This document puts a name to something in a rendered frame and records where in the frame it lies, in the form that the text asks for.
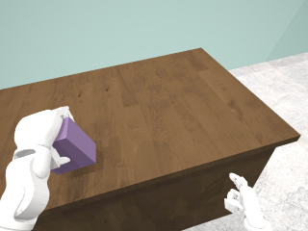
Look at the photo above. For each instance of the right robot forearm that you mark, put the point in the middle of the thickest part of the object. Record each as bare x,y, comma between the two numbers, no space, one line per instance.
255,220

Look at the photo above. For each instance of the left robot forearm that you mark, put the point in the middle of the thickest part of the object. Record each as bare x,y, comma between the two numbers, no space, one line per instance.
26,194

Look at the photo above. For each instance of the table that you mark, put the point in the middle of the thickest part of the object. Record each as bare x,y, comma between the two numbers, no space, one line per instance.
168,132

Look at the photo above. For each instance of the sponge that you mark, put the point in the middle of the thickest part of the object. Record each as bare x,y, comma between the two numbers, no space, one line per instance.
72,142

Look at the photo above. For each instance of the robot left hand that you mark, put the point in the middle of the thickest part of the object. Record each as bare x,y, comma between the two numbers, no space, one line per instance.
42,128

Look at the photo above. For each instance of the robot right hand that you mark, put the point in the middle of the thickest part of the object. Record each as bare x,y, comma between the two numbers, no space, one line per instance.
244,200

